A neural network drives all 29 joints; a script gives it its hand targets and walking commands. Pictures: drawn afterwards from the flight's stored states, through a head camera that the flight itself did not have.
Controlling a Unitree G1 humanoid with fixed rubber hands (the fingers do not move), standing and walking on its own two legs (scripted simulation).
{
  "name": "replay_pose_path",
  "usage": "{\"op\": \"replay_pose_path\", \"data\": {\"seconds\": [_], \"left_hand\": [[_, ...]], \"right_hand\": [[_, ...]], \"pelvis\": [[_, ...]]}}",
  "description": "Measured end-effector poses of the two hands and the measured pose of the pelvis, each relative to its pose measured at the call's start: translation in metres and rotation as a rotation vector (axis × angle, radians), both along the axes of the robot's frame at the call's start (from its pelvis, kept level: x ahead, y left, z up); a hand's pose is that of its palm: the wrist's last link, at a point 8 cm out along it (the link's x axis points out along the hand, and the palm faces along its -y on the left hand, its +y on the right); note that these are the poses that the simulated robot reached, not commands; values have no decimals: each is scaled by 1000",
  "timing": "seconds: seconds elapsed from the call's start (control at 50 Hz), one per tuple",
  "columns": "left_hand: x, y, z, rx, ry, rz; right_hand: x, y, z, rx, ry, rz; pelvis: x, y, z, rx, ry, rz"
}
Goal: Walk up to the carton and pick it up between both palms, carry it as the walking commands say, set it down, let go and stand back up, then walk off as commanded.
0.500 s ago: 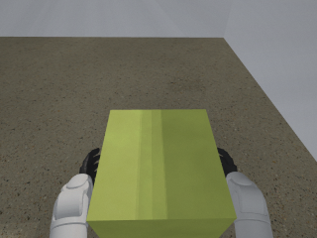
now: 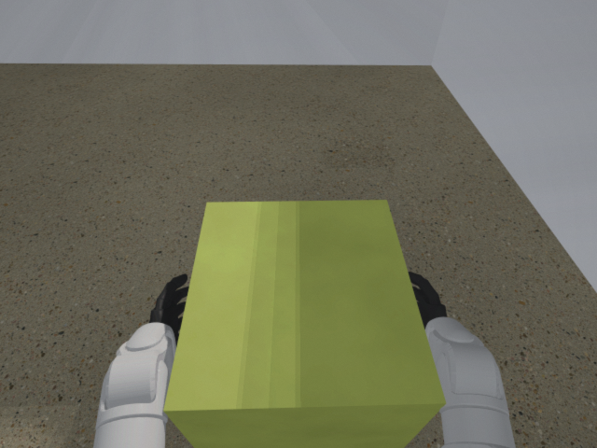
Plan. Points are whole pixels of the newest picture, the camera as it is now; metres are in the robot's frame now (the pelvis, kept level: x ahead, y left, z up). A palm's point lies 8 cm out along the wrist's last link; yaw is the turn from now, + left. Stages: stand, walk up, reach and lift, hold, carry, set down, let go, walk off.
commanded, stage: reach and lift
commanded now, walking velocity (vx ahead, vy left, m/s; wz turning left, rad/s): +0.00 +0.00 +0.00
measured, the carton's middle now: (299, 337) +0.29 +0.00 -0.02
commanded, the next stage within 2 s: hold in 0.30 s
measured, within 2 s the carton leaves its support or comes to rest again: neither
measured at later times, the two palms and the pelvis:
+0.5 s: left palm (157, 329) +0.28 +0.19 +0.03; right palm (423, 328) +0.28 -0.17 +0.03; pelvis +0.01 +0.01 +0.00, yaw +0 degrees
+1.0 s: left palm (161, 337) +0.27 +0.18 +0.03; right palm (429, 333) +0.27 -0.18 +0.03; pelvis +0.01 +0.01 +0.00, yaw +0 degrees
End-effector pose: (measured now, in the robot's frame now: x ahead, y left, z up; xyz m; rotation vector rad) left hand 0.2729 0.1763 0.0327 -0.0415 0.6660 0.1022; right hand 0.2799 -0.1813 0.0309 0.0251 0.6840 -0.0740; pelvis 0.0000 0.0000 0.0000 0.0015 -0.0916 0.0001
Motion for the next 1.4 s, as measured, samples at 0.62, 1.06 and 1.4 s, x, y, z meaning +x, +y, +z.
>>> {"op": "replay_pose_path", "data": {"seconds": [0.62, 1.06, 1.4], "left_hand": [[5, 10, -2, -14, 2, -27], [-7, 5, -5, -3, 11, -5], [-3, 10, 10, -12, -68, -1]], "right_hand": [[-5, 10, 2, -16, 1, -27], [-9, 5, -2, -9, 8, -9], [-8, 11, 10, 2, -72, -22]], "pelvis": [[14, 16, 1, -4, -1, -9], [7, 4, 0, -3, -8, 1], [0, 12, -16, -14, 51, 32]]}}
